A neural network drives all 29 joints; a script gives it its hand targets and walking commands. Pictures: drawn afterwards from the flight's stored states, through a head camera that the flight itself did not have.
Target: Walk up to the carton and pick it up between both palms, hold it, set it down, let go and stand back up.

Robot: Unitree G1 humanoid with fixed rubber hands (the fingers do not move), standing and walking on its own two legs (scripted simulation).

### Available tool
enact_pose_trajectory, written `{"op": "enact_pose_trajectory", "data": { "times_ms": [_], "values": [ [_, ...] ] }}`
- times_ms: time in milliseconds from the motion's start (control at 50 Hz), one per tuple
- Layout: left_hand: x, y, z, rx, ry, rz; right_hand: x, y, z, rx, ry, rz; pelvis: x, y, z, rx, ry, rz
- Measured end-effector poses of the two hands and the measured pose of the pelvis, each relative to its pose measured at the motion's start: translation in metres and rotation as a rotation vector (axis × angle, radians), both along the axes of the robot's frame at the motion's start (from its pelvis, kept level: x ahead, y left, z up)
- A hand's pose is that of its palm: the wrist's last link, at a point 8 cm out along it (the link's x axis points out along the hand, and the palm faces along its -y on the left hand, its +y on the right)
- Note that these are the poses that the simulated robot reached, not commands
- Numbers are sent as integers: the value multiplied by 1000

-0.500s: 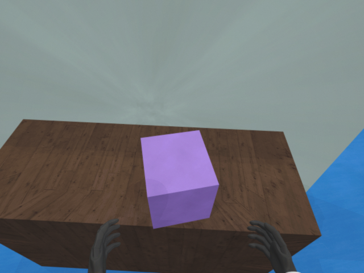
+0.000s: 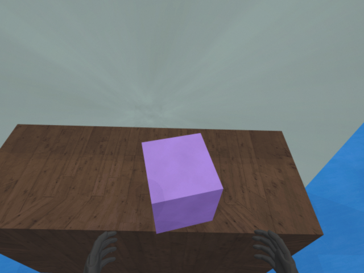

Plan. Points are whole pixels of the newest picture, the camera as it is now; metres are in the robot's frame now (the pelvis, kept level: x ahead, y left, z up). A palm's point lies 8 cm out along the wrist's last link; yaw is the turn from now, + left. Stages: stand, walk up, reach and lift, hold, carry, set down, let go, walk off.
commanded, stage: set down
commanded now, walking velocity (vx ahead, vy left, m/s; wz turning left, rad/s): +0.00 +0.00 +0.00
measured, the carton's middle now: (178, 183) +0.37 +0.03 -0.08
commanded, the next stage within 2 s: let go in 0.82 s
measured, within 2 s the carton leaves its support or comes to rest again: neither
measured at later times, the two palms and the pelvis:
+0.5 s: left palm out of the picture +0.14 +0.22 -0.07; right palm out of the picture +0.15 -0.21 -0.07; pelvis +0.00 +0.01 +0.00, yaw +0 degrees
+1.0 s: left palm out of the picture +0.13 +0.24 -0.08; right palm out of the picture +0.14 -0.20 -0.08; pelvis +0.00 +0.01 +0.00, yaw -1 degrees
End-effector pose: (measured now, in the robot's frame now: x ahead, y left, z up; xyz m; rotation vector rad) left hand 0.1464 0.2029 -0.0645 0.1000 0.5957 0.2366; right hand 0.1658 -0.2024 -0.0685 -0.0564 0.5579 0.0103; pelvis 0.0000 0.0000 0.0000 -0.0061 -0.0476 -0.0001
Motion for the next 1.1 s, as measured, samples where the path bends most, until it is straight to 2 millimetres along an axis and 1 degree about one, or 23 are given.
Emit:
{"op": "enact_pose_trajectory", "data": {
  "times_ms": [280, 520, 860, 1100],
  "values": [
    [-3, 12, -3, 1, 91, -24, -6, -3, 0, -34, 56, -31, 2, 7, 2, -4, -14, -4],
    [-4, 16, -6, -5, 158, -53, -15, -6, -1, -61, 102, -49, -1, 10, 3, -2, -22, -9],
    [-10, 31, -11, 0, 239, -53, -23, -2, -10, -85, 159, -53, -5, 12, 2, 1, -23, -12],
    [-12, 37, -19, -8, 287, -71, -26, 0, -15, -102, 187, -69, -2, 13, 2, 0, -24, -16]
  ]
}}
